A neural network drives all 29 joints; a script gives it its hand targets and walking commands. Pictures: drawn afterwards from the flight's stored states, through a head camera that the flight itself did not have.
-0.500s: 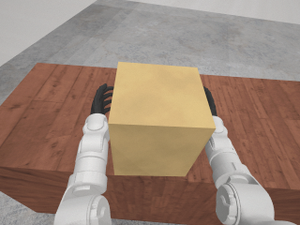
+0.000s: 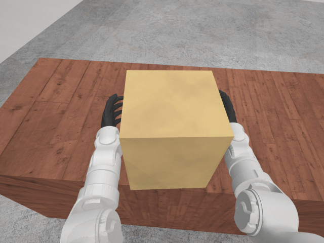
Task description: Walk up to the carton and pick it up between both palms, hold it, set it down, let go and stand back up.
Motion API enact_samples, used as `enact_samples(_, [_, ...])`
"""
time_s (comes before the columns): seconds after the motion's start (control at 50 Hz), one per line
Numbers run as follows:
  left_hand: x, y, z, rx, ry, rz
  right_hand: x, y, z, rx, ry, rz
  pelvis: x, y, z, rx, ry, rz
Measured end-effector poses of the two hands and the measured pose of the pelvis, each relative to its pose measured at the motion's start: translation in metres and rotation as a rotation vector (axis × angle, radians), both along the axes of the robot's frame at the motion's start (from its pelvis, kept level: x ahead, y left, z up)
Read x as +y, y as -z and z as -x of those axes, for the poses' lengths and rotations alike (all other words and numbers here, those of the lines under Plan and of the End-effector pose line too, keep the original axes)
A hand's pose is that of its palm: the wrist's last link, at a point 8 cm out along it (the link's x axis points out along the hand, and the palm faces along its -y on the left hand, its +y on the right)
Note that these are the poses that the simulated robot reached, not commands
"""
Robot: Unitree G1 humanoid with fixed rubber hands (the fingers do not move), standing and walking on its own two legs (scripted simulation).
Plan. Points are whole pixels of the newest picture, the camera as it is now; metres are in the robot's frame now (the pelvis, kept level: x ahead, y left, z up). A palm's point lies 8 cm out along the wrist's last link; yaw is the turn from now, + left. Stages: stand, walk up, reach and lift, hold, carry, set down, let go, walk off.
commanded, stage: set down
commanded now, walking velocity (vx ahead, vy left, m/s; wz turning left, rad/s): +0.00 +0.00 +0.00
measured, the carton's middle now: (169, 133) +0.38 +0.02 +0.04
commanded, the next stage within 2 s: none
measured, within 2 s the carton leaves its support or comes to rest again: rests again in 0.46 s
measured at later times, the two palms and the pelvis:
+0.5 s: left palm (113, 134) +0.38 +0.17 +0.03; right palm (224, 126) +0.42 -0.14 +0.04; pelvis +0.00 +0.00 +0.00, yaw -1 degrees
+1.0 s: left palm (112, 135) +0.37 +0.17 +0.03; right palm (224, 127) +0.42 -0.13 +0.03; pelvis -0.01 +0.00 +0.00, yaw -1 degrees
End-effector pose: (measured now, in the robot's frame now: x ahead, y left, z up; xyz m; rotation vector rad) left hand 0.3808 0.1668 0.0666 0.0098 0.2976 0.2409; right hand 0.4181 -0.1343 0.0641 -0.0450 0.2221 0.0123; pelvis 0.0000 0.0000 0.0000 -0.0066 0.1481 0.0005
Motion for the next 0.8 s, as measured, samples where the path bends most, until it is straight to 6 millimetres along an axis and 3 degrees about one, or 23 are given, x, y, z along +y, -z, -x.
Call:
enact_samples(0.52, [-0.001, 0.035, 0.005, 0.015, -0.012, 0.006, 0.0, 0.028, 0.001, 0.014, -0.012, 0.008, 0.001, 0.003, 0.002, 0.083, 0.015, -0.001])
enact_samples(0.8, [-0.001, 0.037, 0.006, 0.0, -0.013, 0.004, 0.0, 0.029, 0.002, -0.002, -0.016, 0.013, 0.001, 0.004, 0.006, 0.102, 0.019, -0.002])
